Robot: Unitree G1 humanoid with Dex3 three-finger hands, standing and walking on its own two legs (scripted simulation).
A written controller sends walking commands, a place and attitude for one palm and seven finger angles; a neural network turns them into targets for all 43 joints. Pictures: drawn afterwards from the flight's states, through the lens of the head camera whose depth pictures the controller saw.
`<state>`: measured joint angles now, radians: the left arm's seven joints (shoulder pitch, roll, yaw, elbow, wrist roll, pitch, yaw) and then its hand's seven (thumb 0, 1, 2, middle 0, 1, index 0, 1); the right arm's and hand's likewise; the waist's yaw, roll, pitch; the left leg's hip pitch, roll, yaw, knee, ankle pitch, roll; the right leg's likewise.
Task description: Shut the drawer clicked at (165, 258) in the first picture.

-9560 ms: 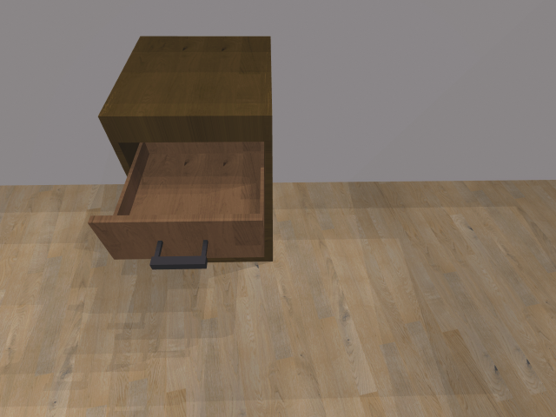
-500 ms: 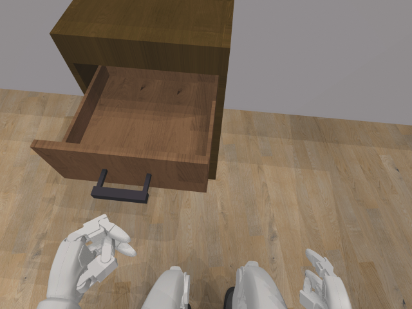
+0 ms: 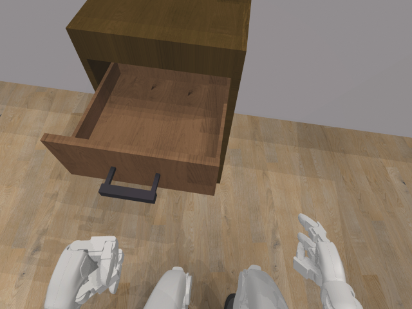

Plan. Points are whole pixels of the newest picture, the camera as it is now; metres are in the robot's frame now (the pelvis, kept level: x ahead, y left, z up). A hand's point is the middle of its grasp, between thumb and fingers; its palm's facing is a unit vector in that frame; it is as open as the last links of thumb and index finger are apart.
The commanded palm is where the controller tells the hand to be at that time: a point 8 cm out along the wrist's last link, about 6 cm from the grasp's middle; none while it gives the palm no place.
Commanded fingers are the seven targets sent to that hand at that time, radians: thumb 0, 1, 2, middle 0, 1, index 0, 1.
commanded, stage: raise the hand and make a fist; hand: left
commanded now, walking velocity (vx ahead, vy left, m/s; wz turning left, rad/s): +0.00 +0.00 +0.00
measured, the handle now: (131, 184) +0.37 +0.21 -0.08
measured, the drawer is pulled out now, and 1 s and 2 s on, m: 0.27 0.27 0.27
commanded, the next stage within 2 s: bring the fist close to the handle in 0.48 s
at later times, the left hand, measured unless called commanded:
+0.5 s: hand (113, 266) +0.19 +0.17 +0.03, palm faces -0.06 -1.00 -0.04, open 3.3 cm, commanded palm +0.15 +0.23 +0.03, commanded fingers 0.00 0.90 0.90 -1.40 -1.60 -1.40 -1.60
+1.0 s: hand (126, 253) +0.22 +0.16 -0.01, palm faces -0.11 -0.99 -0.04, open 3.3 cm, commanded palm +0.20 +0.22 -0.02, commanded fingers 0.00 0.90 0.90 -1.40 -1.60 -1.40 -1.60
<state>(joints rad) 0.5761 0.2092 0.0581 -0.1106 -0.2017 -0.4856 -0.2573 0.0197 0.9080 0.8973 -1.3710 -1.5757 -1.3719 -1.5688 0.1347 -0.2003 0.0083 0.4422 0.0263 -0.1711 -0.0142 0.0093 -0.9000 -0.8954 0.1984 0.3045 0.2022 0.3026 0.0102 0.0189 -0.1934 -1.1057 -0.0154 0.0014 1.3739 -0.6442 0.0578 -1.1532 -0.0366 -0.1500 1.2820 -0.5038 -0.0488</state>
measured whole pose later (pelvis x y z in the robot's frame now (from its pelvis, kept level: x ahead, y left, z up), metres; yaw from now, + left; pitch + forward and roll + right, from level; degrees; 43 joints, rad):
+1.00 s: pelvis +0.00 +0.00 -0.03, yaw -1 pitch +26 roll -3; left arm 0.42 0.24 0.11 -0.02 -0.23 -0.51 -0.27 0.02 0.91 0.90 -1.40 -1.60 -1.40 -1.60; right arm 0.13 -0.23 0.00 0.49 0.02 -0.15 -0.01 0.01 -0.90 -0.90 0.20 0.30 0.20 0.30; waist -0.02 0.01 -0.20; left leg -1.27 -0.01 0.00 1.51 -0.69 0.05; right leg -1.32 -0.04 -0.15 1.41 -0.54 -0.06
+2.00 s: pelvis -0.02 +0.00 -0.08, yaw -1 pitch +31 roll -4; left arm 0.12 0.26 0.11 0.15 -0.21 -0.48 -0.23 0.02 0.91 0.90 -1.40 -1.60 -1.40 -1.60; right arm 0.11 -0.26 0.02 0.50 0.02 -0.08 0.01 0.01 -0.90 -0.90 0.20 0.30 0.20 0.30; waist -0.03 0.02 -0.21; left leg -1.50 -0.02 0.01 1.67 -0.72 0.07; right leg -1.55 -0.06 -0.15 1.57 -0.56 -0.06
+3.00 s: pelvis -0.04 +0.00 -0.08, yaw -1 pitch +31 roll -5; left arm -0.38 0.32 0.14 0.56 -0.15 -0.47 -0.19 -0.01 0.79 0.95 -1.40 -1.60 -1.40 -1.60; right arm 0.16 -0.29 0.05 0.58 0.01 -0.07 -0.03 0.01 -0.90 -0.90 0.20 0.30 0.20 0.30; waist -0.08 0.02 -0.19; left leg -1.54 -0.03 0.00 1.66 -0.66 0.07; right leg -1.57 -0.07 -0.16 1.54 -0.51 -0.05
